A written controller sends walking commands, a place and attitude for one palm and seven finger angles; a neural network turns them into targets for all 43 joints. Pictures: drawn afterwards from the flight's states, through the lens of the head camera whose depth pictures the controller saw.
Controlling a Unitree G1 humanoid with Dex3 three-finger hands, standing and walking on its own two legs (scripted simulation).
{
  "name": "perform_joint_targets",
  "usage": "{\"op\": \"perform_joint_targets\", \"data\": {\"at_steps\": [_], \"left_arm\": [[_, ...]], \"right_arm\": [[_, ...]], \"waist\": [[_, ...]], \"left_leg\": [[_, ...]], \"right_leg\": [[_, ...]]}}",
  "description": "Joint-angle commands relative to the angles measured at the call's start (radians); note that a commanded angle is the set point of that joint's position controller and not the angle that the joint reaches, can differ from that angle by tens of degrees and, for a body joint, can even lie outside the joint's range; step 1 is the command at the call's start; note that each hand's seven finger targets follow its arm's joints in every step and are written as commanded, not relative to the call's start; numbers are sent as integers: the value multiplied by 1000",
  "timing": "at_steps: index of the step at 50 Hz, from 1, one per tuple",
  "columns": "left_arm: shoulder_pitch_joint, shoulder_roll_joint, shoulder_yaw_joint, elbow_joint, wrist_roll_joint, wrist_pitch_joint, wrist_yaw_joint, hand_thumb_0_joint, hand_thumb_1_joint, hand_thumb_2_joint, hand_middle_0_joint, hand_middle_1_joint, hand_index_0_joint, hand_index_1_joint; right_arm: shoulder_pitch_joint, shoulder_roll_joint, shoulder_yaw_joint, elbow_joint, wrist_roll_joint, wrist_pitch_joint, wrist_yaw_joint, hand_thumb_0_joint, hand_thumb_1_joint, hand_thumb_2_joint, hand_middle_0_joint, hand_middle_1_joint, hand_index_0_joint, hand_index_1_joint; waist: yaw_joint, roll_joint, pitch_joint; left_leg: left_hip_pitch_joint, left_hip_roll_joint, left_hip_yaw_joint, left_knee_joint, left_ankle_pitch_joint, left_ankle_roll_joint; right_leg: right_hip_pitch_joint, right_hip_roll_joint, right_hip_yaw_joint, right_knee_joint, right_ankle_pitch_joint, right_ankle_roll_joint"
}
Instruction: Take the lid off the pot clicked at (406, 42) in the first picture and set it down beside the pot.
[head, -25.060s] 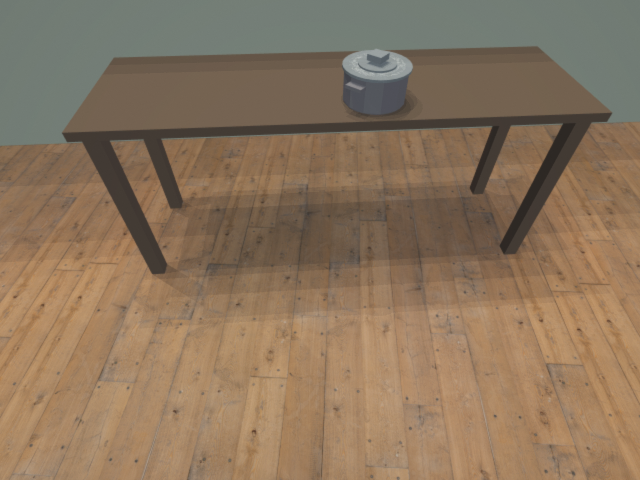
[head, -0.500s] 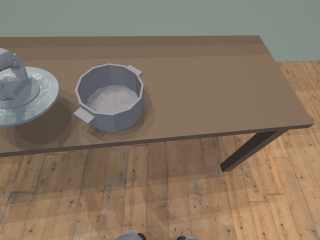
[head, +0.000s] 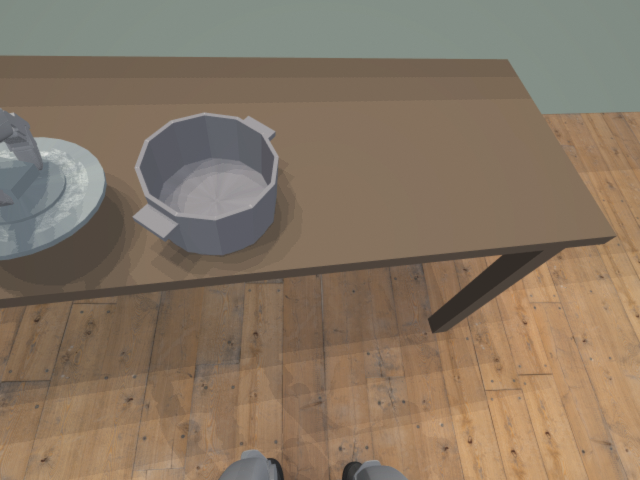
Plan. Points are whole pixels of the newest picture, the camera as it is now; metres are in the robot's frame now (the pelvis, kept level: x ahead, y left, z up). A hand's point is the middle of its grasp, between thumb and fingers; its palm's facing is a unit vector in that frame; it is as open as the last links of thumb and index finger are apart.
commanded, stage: lower the lid onto the table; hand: left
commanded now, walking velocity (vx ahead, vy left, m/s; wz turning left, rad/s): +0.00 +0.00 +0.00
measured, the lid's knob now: (7, 177) +0.48 +0.36 +0.04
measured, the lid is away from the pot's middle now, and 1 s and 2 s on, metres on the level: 0.24 0.23 0.23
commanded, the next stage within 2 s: open the fingers wide in 0.78 s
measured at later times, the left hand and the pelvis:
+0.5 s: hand (11, 187) +0.47 +0.36 +0.03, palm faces -0.47 -0.12 -0.88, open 8.2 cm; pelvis +0.00 +0.01 -0.01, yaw -1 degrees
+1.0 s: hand (22, 212) +0.46 +0.36 +0.00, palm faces -0.45 -0.14 -0.88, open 8.2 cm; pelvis -0.01 +0.01 -0.02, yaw +0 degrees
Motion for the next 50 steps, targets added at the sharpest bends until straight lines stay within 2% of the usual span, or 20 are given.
{"op": "perform_joint_targets", "data": {"at_steps": [1,4,6,7,10,13,15,19,22,26,28,32,36,42,43,44,46,47,48,50], "left_arm": [[-467,311,48,-200,-16,0,47,0,517,1001,-870,-1099,-831,-1071],[-475,317,61,-225,-7,-7,55,0,517,1001,-870,-1099,-831,-1071],[-468,291,48,-211,-12,-2,60,0,517,1001,-870,-1099,-831,-1071],[-465,318,74,-220,-17,-10,60,0,517,1001,-870,-1099,-831,-1071],[-481,311,55,-200,-15,3,70,0,517,1001,-870,-1099,-831,-1071],[-506,290,43,-225,4,3,84,0,517,1001,-870,-1099,-831,-1071],[-510,317,73,-236,9,9,97,0,517,1001,-870,-1099,-831,-1071],[-460,340,81,-143,11,27,110,0,517,1001,-870,-1099,-831,-1071],[-515,249,7,-166,21,39,110,0,517,1001,-870,-1099,-831,-1071],[-521,303,52,-181,25,43,108,0,517,1001,-870,-1099,-831,-1071],[-542,317,66,-219,17,34,102,0,517,1001,-870,-1099,-831,-1071],[-522,300,68,-211,26,31,107,0,517,1001,-870,-1099,-831,-1071],[-501,256,26,-138,36,55,121,0,517,1001,-870,-1099,-831,-1071],[-545,235,6,-187,35,60,115,0,517,1001,-870,-1099,-831,-1071],[-549,260,21,-189,36,61,114,0,517,1001,-870,-1099,-831,-1071],[-278,330,148,-144,31,58,114,0,517,1001,-870,-1099,-831,-1071],[-338,339,144,-244,26,48,115,0,493,979,-842,-1090,-806,-1064],[-396,275,95,-275,23,49,115,0,481,967,-828,-1086,-793,-1060],[-465,265,77,-326,25,56,123,0,469,956,-814,-1081,-780,-1056],[-471,262,72,-286,36,72,143,0,444,935,-787,-1072,-754,-1048]], "right_arm": [[148,-220,-73,-35,-8,-10,-11,0,-900,-900,200,300,200,300],[156,-218,-77,-35,-14,-4,-10,0,-900,-900,200,300,200,300],[161,-215,-78,-37,-15,-4,-9,0,-900,-900,200,300,200,300],[159,-216,-74,-37,-15,-6,-11,0,-900,-900,200,300,200,300],[164,-221,-73,-36,-14,0,-9,0,-900,-900,200,300,200,300],[168,-217,-77,-34,-19,2,-5,0,-900,-900,200,300,200,300],[170,-218,-79,-35,-25,4,-2,0,-900,-900,200,300,200,300],[168,-219,-65,-51,-22,10,0,0,-900,-900,200,300,200,300],[171,-219,-68,-46,-20,9,7,0,-900,-900,200,300,200,300],[186,-220,-73,-51,-24,12,4,0,-900,-900,200,300,200,300],[194,-219,-74,-46,-27,12,1,0,-900,-900,200,300,200,300],[193,-214,-73,-43,-30,15,1,0,-900,-900,200,300,200,300],[188,-214,-69,-46,-28,20,11,0,-900,-900,200,300,200,300],[189,-214,-66,-51,-26,20,11,0,-900,-900,200,300,200,300],[196,-217,-69,-48,-26,21,9,0,-900,-900,200,300,200,300],[189,-197,-74,-93,-27,24,25,0,-900,-900,200,300,200,300],[166,-200,-78,-98,-32,43,28,0,-900,-900,200,300,200,300],[164,-199,-79,-90,-33,44,31,0,-900,-900,200,300,200,300],[165,-204,-88,-70,-36,48,34,0,-900,-900,200,300,200,300],[168,-208,-89,-57,-30,45,36,0,-900,-900,200,300,200,300]], "waist": [[-5,235,-410],[-3,262,-458],[-11,237,-464],[-6,222,-474],[-18,202,-462],[-14,292,-481],[-10,278,-506],[-14,205,-468],[-27,264,-453],[-25,253,-513],[-24,270,-567],[-28,282,-538],[-39,268,-457],[-46,277,-502],[-48,280,-522],[47,268,-550],[31,303,-616],[10,310,-611],[-3,336,-604],[-15,300,-531]], "left_leg": [[597,57,-152,-83,395,-77],[657,67,-176,-63,491,-92],[644,64,-174,-55,493,-90],[640,66,-168,-48,527,-85],[597,62,-166,-51,440,-80],[662,75,-197,-46,499,-107],[671,79,-207,-37,515,-108],[566,59,-171,-12,472,-91],[599,74,-205,-21,464,-107],[606,73,-212,0,459,-104],[646,79,-216,13,542,-109],[655,87,-233,28,596,-119],[571,77,-224,27,447,-109],[586,86,-248,39,434,-109],[590,87,-249,38,410,-111],[592,62,-243,36,479,-122],[626,64,-224,46,562,-137],[653,75,-243,49,601,-140],[698,92,-262,38,590,-145],[656,90,-268,26,469,-134]], "right_leg": [[-178,80,-69,-32,46,-45],[-208,82,-69,-21,56,-45],[-210,85,-69,-15,62,-42],[-197,83,-68,-13,78,-42],[-203,84,-65,-6,58,-39],[-271,87,-69,13,39,-43],[-271,85,-69,20,42,-43],[-237,90,-65,29,54,-40],[-316,89,-73,46,28,-43],[-307,93,-66,59,28,-40],[-299,95,-63,63,50,-38],[-351,97,-75,76,44,-38],[-389,101,-72,85,1,-41],[-409,99,-72,110,-2,-38],[-407,102,-68,113,-12,-36],[-332,105,-78,116,-2,-51],[-309,105,-74,115,42,-51],[-352,106,-74,116,41,-46],[-384,103,-72,105,23,-40],[-408,102,-71,100,-8,-39]]}}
